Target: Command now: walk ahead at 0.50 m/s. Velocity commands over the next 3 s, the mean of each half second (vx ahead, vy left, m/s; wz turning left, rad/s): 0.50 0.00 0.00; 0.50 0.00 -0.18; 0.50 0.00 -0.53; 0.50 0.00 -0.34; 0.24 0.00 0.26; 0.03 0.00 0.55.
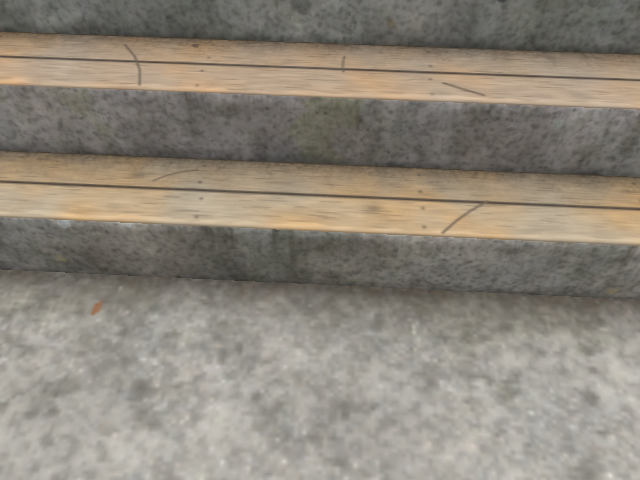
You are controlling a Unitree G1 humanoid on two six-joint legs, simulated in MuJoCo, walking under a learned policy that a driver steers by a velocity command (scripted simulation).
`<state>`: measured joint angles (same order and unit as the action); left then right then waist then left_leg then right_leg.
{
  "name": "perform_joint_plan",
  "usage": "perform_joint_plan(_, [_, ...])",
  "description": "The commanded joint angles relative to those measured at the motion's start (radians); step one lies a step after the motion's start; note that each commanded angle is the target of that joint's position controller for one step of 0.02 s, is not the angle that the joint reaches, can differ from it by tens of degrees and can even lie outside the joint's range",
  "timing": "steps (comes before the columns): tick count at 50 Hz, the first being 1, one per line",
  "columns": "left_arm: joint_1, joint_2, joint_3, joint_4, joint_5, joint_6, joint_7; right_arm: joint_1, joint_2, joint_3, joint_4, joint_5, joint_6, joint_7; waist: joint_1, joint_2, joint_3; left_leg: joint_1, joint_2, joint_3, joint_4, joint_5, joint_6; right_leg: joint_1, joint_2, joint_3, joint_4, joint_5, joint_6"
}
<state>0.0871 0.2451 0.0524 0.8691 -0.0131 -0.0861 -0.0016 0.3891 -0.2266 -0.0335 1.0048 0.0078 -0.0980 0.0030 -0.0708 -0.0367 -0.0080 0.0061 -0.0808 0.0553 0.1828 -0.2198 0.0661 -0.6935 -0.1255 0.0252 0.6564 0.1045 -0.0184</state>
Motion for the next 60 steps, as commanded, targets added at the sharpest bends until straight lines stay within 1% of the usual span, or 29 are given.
perform_joint_plan(1, [-0.146, 0.042, -0.002, -0.095, -0.006, -0.020, -0.020, 0.062, -0.161, -0.033, -0.016, 0.007, 0.004, -0.009, -0.015, 0.076, 0.110, -0.001, 0.299, -0.130, -0.047, 0.230, 0.137, -0.031, 0.029, -0.025, -0.089, -0.003, -0.007])
perform_joint_plan(5, [-0.134, 0.077, 0.005, -0.119, -0.010, -0.033, -0.042, 0.051, -0.183, -0.045, -0.011, 0.009, 0.025, -0.016, 0.029, 0.106, 0.078, 0.106, 0.344, -0.135, 0.068, 0.440, 0.110, 0.053, 0.067, -0.043, -0.151, -0.148, -0.055])
perform_joint_plan(7, [0.091, 0.144, 0.041, -0.057, -0.008, -0.036, -0.036, 0.005, -0.182, -0.042, -0.026, 0.004, 0.035, -0.015, 0.152, 0.123, -0.064, 0.061, 0.283, -0.081, 0.324, 0.756, 0.073, 0.384, 0.137, -0.098, -0.171, -0.157, -0.102])
perform_joint_plan(8, [0.291, 0.214, 0.065, -0.010, 0.002, -0.033, -0.026, -0.002, -0.153, -0.027, -0.049, -0.008, 0.033, -0.013, 0.226, 0.071, -0.210, -0.133, 0.229, -0.044, 0.605, 0.592, 0.038, 0.711, 0.012, 0.039, -0.134, -0.139, -0.163])
perform_joint_plan(9, [0.404, 0.314, 0.088, 0.017, 0.018, -0.026, -0.024, 0.129, -0.015, 0.013, -0.060, -0.012, 0.009, 0.001, 0.175, -0.186, -0.370, -0.561, 0.042, -0.028, 1.015, 0.019, -0.038, 1.117, -0.251, 0.523, -0.199, -0.275, -0.333])
perform_joint_plan(10, [0.409, 0.225, 0.062, 0.021, 0.014, -0.025, -0.025, 0.114, -0.068, 0.004, -0.039, 0.011, -0.020, 0.007, 0.194, -0.186, -0.426, -0.698, 0.025, -0.187, 1.162, -0.336, -0.025, 1.152, -0.286, 0.742, -0.339, -0.355, -0.353])
perform_joint_plan(11, [0.310, 0.170, 0.044, 0.006, 0.005, -0.025, -0.022, 0.001, -0.159, -0.020, -0.075, 0.038, -0.036, 0.010, 0.179, -0.134, -0.247, -0.783, 0.094, -0.180, 1.199, -0.281, -0.005, 1.011, -0.245, 0.574, -0.351, -0.352, -0.284])
perform_joint_plan(12, [0.210, 0.136, 0.031, -0.018, 0.004, -0.024, -0.020, -0.073, -0.165, -0.022, -0.095, 0.040, -0.041, 0.006, 0.148, -0.052, -0.145, -0.761, 0.154, -0.147, 1.152, -0.178, -0.001, 0.838, -0.204, 0.421, -0.377, -0.270, -0.247])
perform_joint_plan(13, [0.149, 0.106, 0.021, -0.028, 0.011, -0.024, -0.024, -0.111, -0.154, -0.026, -0.100, 0.024, -0.035, -0.002, 0.117, 0.006, -0.074, -0.717, 0.187, -0.128, 1.085, -0.113, -0.007, 0.691, -0.163, 0.324, -0.413, -0.193, -0.227])
perform_joint_plan(14, [0.123, 0.082, 0.013, -0.026, 0.020, -0.027, -0.028, -0.096, -0.138, -0.032, -0.097, 0.015, -0.020, -0.006, 0.080, -0.009, -0.044, -0.650, 0.218, -0.133, 1.028, -0.067, -0.008, 0.597, -0.123, 0.248, -0.450, -0.161, -0.207])
perform_joint_plan(16, [0.136, 0.089, 0.015, -0.007, 0.019, -0.033, -0.032, -0.058, -0.084, -0.026, -0.090, 0.010, 0.008, -0.008, 0.051, -0.030, -0.026, -0.590, 0.230, -0.121, 0.974, -0.030, -0.019, 0.514, -0.097, 0.183, -0.503, -0.126, -0.216])
perform_joint_plan(19, [0.184, 0.129, 0.026, 0.021, 0.018, -0.036, -0.018, -0.132, -0.088, -0.031, -0.122, -0.001, 0.020, -0.014, 0.051, -0.016, 0.018, -0.674, 0.240, -0.110, 0.850, 0.075, -0.046, 0.511, -0.092, 0.118, -0.540, -0.042, -0.225])
perform_joint_plan(25, [0.272, 0.147, 0.024, 0.053, 0.005, -0.019, 0.006, -0.368, -0.070, -0.024, -0.193, 0.003, 0.005, 0.002, 0.116, -0.017, 0.062, -0.668, 0.194, -0.062, 0.480, 0.342, -0.058, 0.565, -0.054, 0.027, -0.565, -0.076, -0.177])
perform_joint_plan(30, [0.333, 0.164, 0.034, 0.094, -0.008, -0.001, 0.011, -0.479, -0.085, -0.020, -0.242, 0.015, -0.010, 0.031, 0.140, -0.023, 0.095, -0.697, 0.175, -0.072, 0.349, 0.278, -0.030, 0.737, -0.120, 0.036, -0.504, -0.074, -0.162])
perform_joint_plan(33, [0.306, 0.184, 0.044, 0.096, -0.006, 0.009, 0.015, -0.427, -0.125, -0.032, -0.243, 0.012, -0.017, 0.042, 0.091, -0.046, 0.053, -0.581, 0.137, -0.046, 0.313, 0.164, 0.008, 0.790, -0.141, 0.035, -0.398, 0.123, -0.135])
perform_joint_plan(35, [0.287, 0.159, 0.032, 0.084, 0.006, 0.016, 0.015, -0.167, -0.200, -0.072, -0.171, 0.007, -0.021, 0.028, -0.034, -0.036, -0.112, -0.183, 0.102, -0.025, 0.312, 0.171, 0.058, 0.678, -0.060, -0.013, -0.083, 0.325, -0.091])
perform_joint_plan(36, [0.335, 0.091, 0.006, 0.056, 0.017, 0.006, 0.013, -0.004, -0.287, -0.094, -0.144, -0.019, -0.023, 0.017, -0.056, 0.117, -0.276, 0.224, 0.326, -0.307, 0.341, 0.173, 0.157, 0.342, 0.039, -0.060, 0.272, 0.050, -0.040])
perform_joint_plan(37, [0.410, -0.003, -0.024, 0.069, 0.012, -0.015, 0.006, 0.057, -0.300, -0.097, -0.124, -0.015, -0.019, 0.022, -0.034, 0.343, -0.404, 0.445, 0.494, -0.710, 0.194, -0.002, 0.250, 0.051, 0.185, 0.009, 0.542, -0.671, -0.008])
perform_joint_plan(38, [0.320, 0.125, 0.008, 0.066, -0.024, -0.033, 0.003, 0.031, -0.216, -0.072, -0.130, -0.008, -0.024, 0.016, -0.059, 0.238, -0.329, 0.373, 0.463, -0.683, 0.146, -0.088, 0.200, -0.037, 0.132, 0.127, 0.645, -0.668, -0.030])
perform_joint_plan(39, [0.234, 0.160, 0.018, 0.039, -0.036, -0.039, 0.003, -0.067, -0.191, -0.062, -0.145, -0.006, -0.028, 0.009, -0.034, 0.188, -0.197, 0.225, 0.446, -0.533, 0.119, -0.026, 0.157, -0.072, 0.082, 0.103, 0.642, -0.562, -0.045])
perform_joint_plan(40, [0.194, 0.153, 0.020, 0.035, -0.021, -0.036, 0.011, -0.143, -0.165, -0.053, -0.153, -0.012, -0.030, 0.009, 0.000, 0.112, -0.128, 0.076, 0.418, -0.424, 0.085, 0.090, 0.137, -0.025, 0.033, 0.081, 0.605, -0.472, -0.041])
perform_joint_plan(41, [0.192, 0.135, 0.025, 0.036, -0.012, -0.024, 0.016, -0.190, -0.139, -0.046, -0.152, -0.015, -0.034, 0.010, 0.036, 0.103, -0.079, -0.040, 0.392, -0.332, 0.047, 0.172, 0.123, 0.033, 0.001, 0.081, 0.561, -0.419, -0.038])
perform_joint_plan(43, [0.231, 0.089, 0.024, 0.051, -0.014, 0.006, 0.017, -0.225, -0.114, -0.040, -0.140, -0.024, -0.040, 0.013, 0.082, 0.127, -0.047, -0.151, 0.350, -0.209, -0.015, 0.220, 0.114, 0.118, -0.020, 0.081, 0.529, -0.372, -0.037])
perform_joint_plan(45, [0.220, 0.062, 0.021, 0.042, -0.014, 0.024, 0.018, -0.227, -0.135, -0.045, -0.129, -0.028, -0.045, 0.009, 0.099, 0.121, -0.018, -0.182, 0.339, -0.108, -0.034, 0.354, 0.121, 0.089, -0.018, 0.078, 0.515, -0.318, -0.029])
perform_joint_plan(48, [0.147, 0.068, 0.026, 0.009, -0.004, 0.027, 0.017, -0.215, -0.156, -0.050, -0.118, -0.032, -0.040, -0.009, 0.095, 0.095, 0.005, -0.177, 0.324, -0.003, -0.049, 0.420, 0.120, 0.023, -0.010, 0.076, 0.410, -0.197, -0.005])
perform_joint_plan(51, [0.035, 0.057, 0.022, -0.032, 0.001, 0.017, 0.002, -0.204, -0.170, -0.049, -0.117, -0.028, -0.030, -0.024, 0.064, 0.087, 0.022, -0.166, 0.294, 0.082, -0.062, 0.404, 0.099, 0.056, 0.008, 0.022, 0.196, -0.059, 0.005])
perform_joint_plan(54, [-0.035, 0.033, 0.008, -0.059, 0.001, 0.026, -0.011, -0.140, -0.194, -0.053, -0.100, -0.020, -0.013, -0.032, 0.025, 0.101, 0.022, -0.053, 0.339, 0.094, -0.038, 0.403, 0.104, 0.051, 0.022, -0.036, 0.127, -0.084, 0.002])
perform_joint_plan(57, [-0.030, 0.048, 0.011, -0.094, 0.006, 0.048, -0.019, -0.165, -0.201, -0.054, -0.116, -0.006, 0.016, -0.034, 0.055, 0.100, 0.012, 0.000, 0.361, 0.140, 0.087, 0.687, 0.080, 0.101, 0.057, -0.080, 0.141, -0.221, -0.033])
perform_joint_plan(60, [0.058, 0.097, 0.037, -0.108, 0.010, 0.044, -0.023, -0.210, -0.243, -0.063, -0.144, 0.001, 0.033, -0.048, 0.129, 0.158, -0.064, 0.028, 0.368, 0.151, 0.352, 1.092, 0.041, 0.268, 0.146, -0.147, 0.063, -0.366, -0.084])
